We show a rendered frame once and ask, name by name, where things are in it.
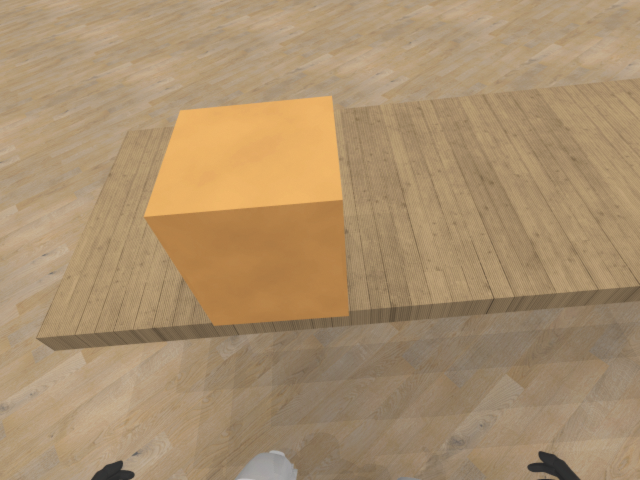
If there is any robot right hand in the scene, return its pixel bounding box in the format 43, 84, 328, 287
527, 451, 581, 480

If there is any carton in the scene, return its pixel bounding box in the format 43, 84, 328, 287
144, 96, 349, 326

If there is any table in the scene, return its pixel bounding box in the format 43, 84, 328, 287
36, 78, 640, 351

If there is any robot left thigh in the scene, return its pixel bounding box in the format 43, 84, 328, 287
235, 453, 298, 480

